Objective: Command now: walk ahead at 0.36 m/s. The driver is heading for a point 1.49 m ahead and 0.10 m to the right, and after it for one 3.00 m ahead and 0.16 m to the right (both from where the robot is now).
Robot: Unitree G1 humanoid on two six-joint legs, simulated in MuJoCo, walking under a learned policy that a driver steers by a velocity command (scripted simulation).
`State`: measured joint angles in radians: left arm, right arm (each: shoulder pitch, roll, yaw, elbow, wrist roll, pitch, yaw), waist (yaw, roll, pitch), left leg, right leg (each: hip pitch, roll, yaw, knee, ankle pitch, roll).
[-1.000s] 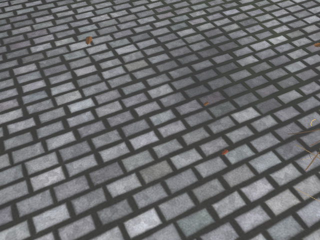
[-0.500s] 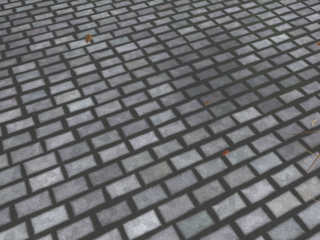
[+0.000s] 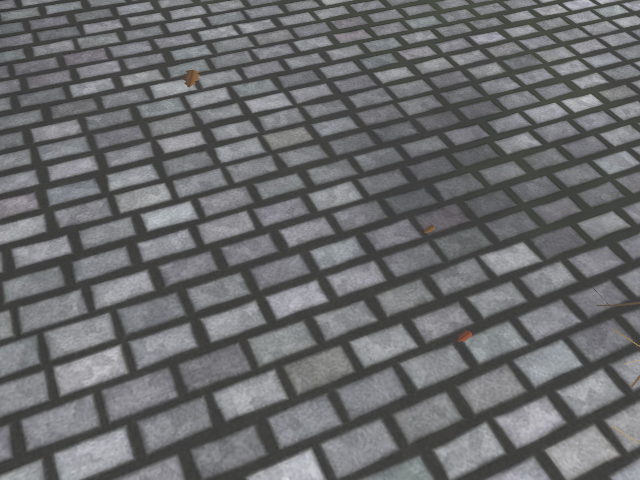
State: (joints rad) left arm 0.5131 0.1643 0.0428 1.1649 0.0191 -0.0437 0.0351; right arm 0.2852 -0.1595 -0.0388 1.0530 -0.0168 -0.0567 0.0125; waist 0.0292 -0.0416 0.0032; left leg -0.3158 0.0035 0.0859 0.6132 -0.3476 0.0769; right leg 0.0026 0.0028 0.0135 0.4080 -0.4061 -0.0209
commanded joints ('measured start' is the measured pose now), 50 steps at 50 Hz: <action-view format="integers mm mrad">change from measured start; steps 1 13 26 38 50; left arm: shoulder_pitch -98 -339 7 -188 10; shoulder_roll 89 40 261 93 6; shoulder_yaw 9 12 82 -9 -40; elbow -69 -212 -163 -131 -52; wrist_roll -3 14 50 5 -8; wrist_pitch -34 -4 -38 -62 2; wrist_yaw -11 -67 -27 -26 3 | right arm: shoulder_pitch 297 273 362 85 6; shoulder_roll -82 -79 4 -21 -51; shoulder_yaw -42 2 19 1 21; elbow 48 43 16 -36 6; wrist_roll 4 1 45 -9 9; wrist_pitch -25 -49 -43 42 20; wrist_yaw -6 -27 -25 -30 -48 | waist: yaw -188 -38 90 -85 11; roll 91 106 -130 -43 168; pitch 86 127 -267 -14 30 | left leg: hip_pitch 433 312 -137 -32 159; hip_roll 21 191 -42 28 212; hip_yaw -83 -175 11 -57 -241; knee -192 -469 713 231 -236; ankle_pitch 25 513 12 102 510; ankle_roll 18 97 -1 -44 43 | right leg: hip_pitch -434 -729 332 -231 -187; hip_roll -97 -69 -408 -176 -55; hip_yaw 45 -84 486 -45 -23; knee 143 568 24 -130 -80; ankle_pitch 199 255 357 1037 137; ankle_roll -114 -29 -348 -182 -43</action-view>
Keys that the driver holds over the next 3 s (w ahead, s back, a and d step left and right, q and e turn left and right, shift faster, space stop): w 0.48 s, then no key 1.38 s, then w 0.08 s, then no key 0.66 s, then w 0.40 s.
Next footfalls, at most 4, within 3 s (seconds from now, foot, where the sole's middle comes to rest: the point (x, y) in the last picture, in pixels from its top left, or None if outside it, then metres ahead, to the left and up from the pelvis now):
0.02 left None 0.07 0.10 -0.77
0.50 right None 0.43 -0.05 -0.77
0.94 left None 0.50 0.13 -0.77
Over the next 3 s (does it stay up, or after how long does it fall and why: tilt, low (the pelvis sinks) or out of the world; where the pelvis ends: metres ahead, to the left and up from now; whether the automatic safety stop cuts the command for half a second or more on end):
stays up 0.55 0.06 -0.01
